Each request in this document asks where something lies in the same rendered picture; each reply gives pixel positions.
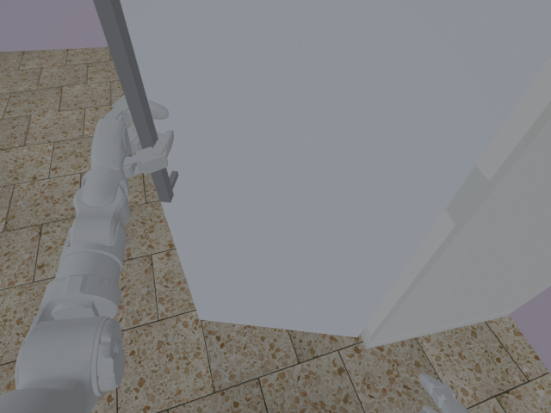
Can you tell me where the robot left forearm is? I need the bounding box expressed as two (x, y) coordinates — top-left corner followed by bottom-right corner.
(15, 168), (131, 390)

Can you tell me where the left robot upper arm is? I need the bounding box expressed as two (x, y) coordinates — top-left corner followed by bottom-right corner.
(0, 316), (125, 413)

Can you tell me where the left robot hand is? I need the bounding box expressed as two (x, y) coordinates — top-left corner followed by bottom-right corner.
(90, 95), (174, 180)

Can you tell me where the fridge door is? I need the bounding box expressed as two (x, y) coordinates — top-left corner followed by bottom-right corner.
(120, 0), (551, 337)

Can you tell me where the right robot hand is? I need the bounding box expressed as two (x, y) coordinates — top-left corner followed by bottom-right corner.
(419, 373), (469, 413)

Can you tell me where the handle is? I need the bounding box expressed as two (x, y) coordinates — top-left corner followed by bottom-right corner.
(93, 0), (178, 203)

